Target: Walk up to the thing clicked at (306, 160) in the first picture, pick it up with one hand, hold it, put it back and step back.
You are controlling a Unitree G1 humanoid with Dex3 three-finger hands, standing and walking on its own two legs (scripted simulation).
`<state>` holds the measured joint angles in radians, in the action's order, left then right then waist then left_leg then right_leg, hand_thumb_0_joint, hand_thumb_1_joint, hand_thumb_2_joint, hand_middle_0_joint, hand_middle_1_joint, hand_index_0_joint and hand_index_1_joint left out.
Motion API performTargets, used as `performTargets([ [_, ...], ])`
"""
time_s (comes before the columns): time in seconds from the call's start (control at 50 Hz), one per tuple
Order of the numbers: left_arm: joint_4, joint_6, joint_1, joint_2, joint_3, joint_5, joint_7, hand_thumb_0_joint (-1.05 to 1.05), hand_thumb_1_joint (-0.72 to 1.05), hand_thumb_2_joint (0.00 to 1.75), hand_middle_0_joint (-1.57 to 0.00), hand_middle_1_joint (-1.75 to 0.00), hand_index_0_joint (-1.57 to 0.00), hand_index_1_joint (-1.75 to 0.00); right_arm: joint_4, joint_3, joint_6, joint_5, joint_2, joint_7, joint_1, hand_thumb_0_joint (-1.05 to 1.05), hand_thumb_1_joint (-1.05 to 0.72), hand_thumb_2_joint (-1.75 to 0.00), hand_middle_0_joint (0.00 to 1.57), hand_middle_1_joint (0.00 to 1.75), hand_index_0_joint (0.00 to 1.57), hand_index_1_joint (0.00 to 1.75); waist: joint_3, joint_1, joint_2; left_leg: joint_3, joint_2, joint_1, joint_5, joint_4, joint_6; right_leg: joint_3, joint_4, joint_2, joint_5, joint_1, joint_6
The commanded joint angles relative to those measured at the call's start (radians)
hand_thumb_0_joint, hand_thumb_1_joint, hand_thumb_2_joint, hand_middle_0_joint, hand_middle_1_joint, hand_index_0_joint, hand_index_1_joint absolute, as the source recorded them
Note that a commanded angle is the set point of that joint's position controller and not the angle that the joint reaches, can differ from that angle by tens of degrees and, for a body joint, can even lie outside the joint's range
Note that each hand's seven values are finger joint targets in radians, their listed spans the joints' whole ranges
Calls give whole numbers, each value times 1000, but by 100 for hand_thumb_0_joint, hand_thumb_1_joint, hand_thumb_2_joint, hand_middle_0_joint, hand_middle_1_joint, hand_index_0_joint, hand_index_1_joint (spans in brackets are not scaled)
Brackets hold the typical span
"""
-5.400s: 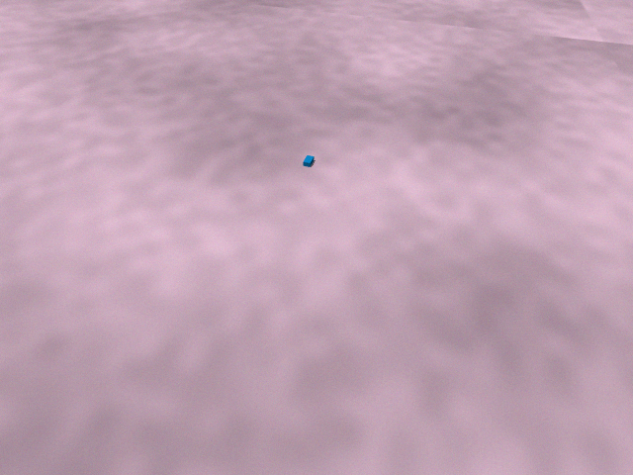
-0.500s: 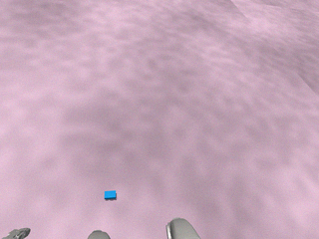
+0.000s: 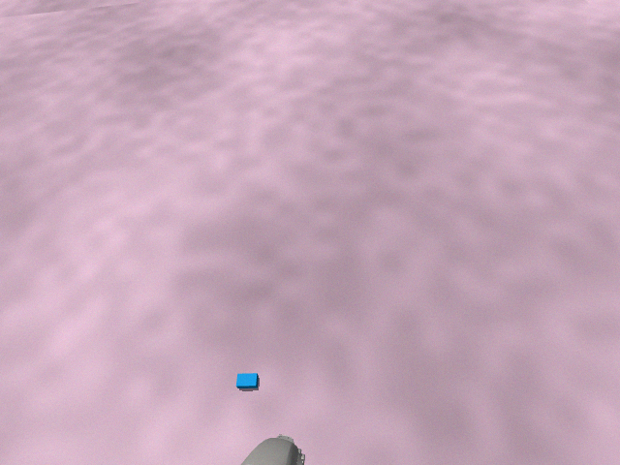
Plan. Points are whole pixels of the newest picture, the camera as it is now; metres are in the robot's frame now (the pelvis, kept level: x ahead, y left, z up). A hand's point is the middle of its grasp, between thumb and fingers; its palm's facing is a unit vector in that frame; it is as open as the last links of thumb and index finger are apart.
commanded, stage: walk up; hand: left
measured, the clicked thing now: (247, 380) +0.44 +0.29 -0.74
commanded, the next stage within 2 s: stand in 1.56 s
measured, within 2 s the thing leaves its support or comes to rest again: neither
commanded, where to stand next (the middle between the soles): +0.06 +0.06 m, yaw +1 degrees
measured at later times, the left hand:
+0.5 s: hand out of the picture +0.05 +0.32 -0.16, palm faces +0.06 -0.93 -0.36, open 7.4 cm
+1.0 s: hand out of the picture +0.08 +0.32 -0.13, palm faces +0.03 -0.93 -0.36, open 7.4 cm
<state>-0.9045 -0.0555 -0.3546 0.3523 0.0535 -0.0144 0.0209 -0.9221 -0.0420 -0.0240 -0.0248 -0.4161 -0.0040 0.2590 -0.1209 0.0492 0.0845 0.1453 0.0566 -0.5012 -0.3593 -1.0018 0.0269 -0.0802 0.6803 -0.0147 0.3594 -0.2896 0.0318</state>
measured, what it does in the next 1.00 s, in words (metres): steps on the spot: left foot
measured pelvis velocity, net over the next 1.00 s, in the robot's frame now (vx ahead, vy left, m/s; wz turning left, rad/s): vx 0.01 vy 0.05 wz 0.06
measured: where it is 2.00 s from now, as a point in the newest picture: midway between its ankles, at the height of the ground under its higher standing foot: outside the picture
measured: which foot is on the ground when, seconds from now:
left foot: up 0.00-0.22, down 0.24-1.00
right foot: down 0.00-1.00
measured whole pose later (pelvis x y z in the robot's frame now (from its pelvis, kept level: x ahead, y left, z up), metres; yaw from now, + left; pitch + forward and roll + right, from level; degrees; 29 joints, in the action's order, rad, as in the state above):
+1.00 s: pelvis +0.01 +0.05 +0.02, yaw +3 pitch -2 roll +0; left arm -1.12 -0.03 -0.08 0.36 -0.01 0.00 0.00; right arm -1.13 -0.01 0.00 -0.01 -0.36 0.02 0.07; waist -0.06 0.00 0.00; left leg -0.01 0.01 -0.15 -0.22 -0.40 0.02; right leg 0.00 0.40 -0.05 0.19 -0.17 -0.04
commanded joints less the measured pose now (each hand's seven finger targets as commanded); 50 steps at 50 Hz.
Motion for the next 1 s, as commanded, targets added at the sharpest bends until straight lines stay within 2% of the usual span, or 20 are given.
performTargets([
  [0.0,83,-32,-27,306,88,5,40,0,90,90,-20,-30,-20,-30,91,-65,10,8,-181,-7,-20,0,-90,-90,20,30,20,30,95,12,-263,3,-24,-79,-13,26,1,251,-161,-287,-824,210,25],
  [0.02,86,-31,-25,300,85,2,40,0,90,90,-20,-30,-20,-30,92,-65,7,12,-172,-6,-31,0,-90,-90,20,30,20,30,90,15,-283,-16,-19,-61,-12,39,3,234,-167,-272,-807,196,15],
  [0.08,94,-27,-1,304,84,-6,35,0,90,90,-20,-30,-20,-30,93,-59,7,19,-149,0,-38,0,-90,-90,20,30,20,30,102,12,-323,-66,-29,-8,-9,103,6,192,-167,-251,-701,176,50],
  [0.16,107,-15,65,309,73,-6,21,0,90,90,-20,-30,-20,-30,72,-55,23,19,-134,8,-41,0,-90,-90,20,30,20,30,129,-22,-339,-164,-49,141,-7,267,12,155,-141,-260,-509,80,119],
  [0.2,102,-4,83,298,59,3,14,0,90,90,-20,-30,-20,-30,42,-56,38,16,-137,8,-18,0,-90,-90,20,30,20,30,140,-52,-270,-188,-24,302,69,433,21,115,-50,-231,-402,-18,100],
  [0.22,99,0,66,256,43,3,11,0,90,90,-20,-30,-20,-30,22,-64,48,11,-161,3,22,0,-90,-90,20,30,20,30,178,-73,-170,-123,-39,400,99,507,35,92,66,-199,-354,-65,68],
  [0.24,102,1,38,198,22,10,9,0,90,90,-20,-30,-20,-30,23,-77,57,-1,-216,-4,28,0,-90,-90,20,30,20,30,219,-77,20,119,-180,504,146,552,84,52,222,-127,-181,-195,13],
  [0.26,107,7,51,174,13,19,10,0,90,90,-20,-30,-20,-30,48,-75,62,-1,-254,-8,-22,0,-90,-90,20,30,20,30,191,-59,94,354,-363,499,289,579,181,23,271,-23,188,-315,-25],
  [0.28,84,11,105,247,29,12,25,0,90,90,-20,-30,-20,-30,36,-83,56,20,-307,-4,-30,0,-90,-90,20,30,20,30,185,-93,114,408,-426,380,227,588,290,90,286,-53,286,-247,-19],
  [0.3,72,8,132,273,30,14,23,0,90,90,-20,-30,-20,-30,37,-76,52,20,-267,-6,-72,0,-90,-90,20,30,20,30,129,-78,68,323,-387,295,245,580,287,108,263,-63,269,-200,-21],
  [0.34,48,10,113,249,31,24,12,0,90,90,-20,-30,-20,-30,47,-44,54,9,-202,-11,-132,0,-90,-90,20,30,20,30,99,-47,71,131,-285,254,394,536,200,110,189,-59,201,-153,-19],
  [0.38,16,13,88,238,28,28,8,0,90,90,-20,-30,-20,-30,42,-39,60,14,-204,-12,-156,0,-90,-90,20,30,20,30,97,-36,111,91,-250,223,447,529,158,73,124,-35,98,-93,-21],
  [0.46,-45,7,71,233,26,14,12,0,90,90,-20,-30,-20,-30,46,-33,39,18,-199,-5,-219,0,-90,-90,20,30,20,30,113,-14,97,42,-213,112,191,491,110,39,-120,11,-96,109,-21],
  [0.5,-45,-4,101,263,28,0,15,0,90,90,-20,-30,-20,-30,42,-17,36,28,-158,-2,-213,0,-90,-90,20,30,20,30,137,-12,9,24,-191,66,119,467,60,139,-192,-45,-172,191,1],
  [0.52,-41,-11,134,289,27,-3,14,0,90,90,-20,-30,-20,-30,30,-10,36,30,-136,1,-207,0,-90,-90,20,30,20,30,132,-21,-57,4,-148,49,54,454,28,283,-243,-135,-112,161,33],
  [0.54,-42,-9,190,317,26,0,9,0,90,90,-20,-30,-20,-30,1,-16,33,28,-140,0,-183,0,-90,-90,20,30,20,30,128,-50,-112,-36,-112,172,-21,441,17,342,-270,-195,-18,42,77],
  [0.58,-35,-1,271,274,4,10,0,0,90,90,-20,-30,-20,-30,-40,-26,38,20,-170,1,-171,0,-90,-90,20,30,20,30,94,-77,-88,-8,-128,284,-24,529,26,259,-262,-154,15,-72,37],
  [0.62,-64,-5,244,239,-9,15,-3,0,90,90,-20,-30,-20,-30,-46,-23,45,17,-180,7,-231,0,-90,-90,20,30,20,30,102,-45,-70,31,-173,242,34,575,48,163,-243,-80,-75,4,5],
  [0.74,-110,-9,267,241,-12,21,-4,0,90,90,-20,-30,-20,-30,-105,-12,54,23,-168,7,-209,0,-90,-90,20,30,20,30,186,-46,-107,-29,-160,312,305,597,25,167,-259,-110,-318,154,-2],
  [0.98,-171,6,317,227,-21,14,-7,0,90,90,-20,-30,-20,-30,-161,-15,49,22,-155,8,-242,0,-90,-90,20,30,20,30,164,-47,-97,-52,-168,364,294,694,10,159,-352,-114,-304,176,-23],
])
